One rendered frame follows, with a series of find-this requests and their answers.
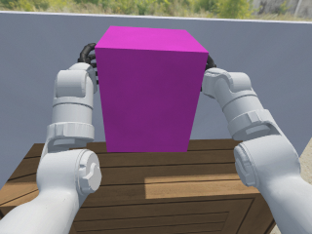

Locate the left robot forearm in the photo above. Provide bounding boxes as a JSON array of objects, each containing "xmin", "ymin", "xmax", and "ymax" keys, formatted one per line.
[{"xmin": 36, "ymin": 62, "xmax": 98, "ymax": 189}]

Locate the right robot forearm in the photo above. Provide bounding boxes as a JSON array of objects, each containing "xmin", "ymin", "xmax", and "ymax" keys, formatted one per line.
[{"xmin": 202, "ymin": 67, "xmax": 301, "ymax": 173}]

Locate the left robot hand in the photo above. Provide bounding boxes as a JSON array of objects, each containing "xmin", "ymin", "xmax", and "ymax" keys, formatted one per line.
[{"xmin": 77, "ymin": 43, "xmax": 99, "ymax": 85}]

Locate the pedestal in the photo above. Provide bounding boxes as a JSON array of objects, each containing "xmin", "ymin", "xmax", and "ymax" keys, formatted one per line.
[{"xmin": 0, "ymin": 138, "xmax": 276, "ymax": 234}]

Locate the left robot upper arm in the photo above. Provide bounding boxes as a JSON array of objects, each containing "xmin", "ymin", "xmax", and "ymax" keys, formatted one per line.
[{"xmin": 0, "ymin": 148, "xmax": 102, "ymax": 234}]

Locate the carton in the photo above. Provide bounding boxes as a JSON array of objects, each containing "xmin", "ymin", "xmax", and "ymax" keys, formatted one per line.
[{"xmin": 95, "ymin": 25, "xmax": 209, "ymax": 152}]

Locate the right robot hand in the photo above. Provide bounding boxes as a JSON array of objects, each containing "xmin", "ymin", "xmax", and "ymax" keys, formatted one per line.
[{"xmin": 200, "ymin": 55, "xmax": 216, "ymax": 92}]

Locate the right robot upper arm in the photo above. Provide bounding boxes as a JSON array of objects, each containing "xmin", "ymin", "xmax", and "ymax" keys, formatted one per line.
[{"xmin": 233, "ymin": 134, "xmax": 312, "ymax": 234}]

